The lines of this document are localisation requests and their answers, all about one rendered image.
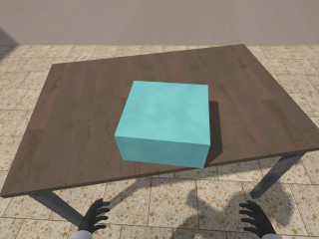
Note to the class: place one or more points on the left robot hand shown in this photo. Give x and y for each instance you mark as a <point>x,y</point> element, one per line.
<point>90,219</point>

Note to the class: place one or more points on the table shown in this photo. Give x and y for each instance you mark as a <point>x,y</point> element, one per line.
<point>70,140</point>

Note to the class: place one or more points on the right robot hand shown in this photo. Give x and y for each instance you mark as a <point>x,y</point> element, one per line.
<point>260,221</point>

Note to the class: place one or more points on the carton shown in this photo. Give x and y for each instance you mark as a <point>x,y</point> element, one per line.
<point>165,123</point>

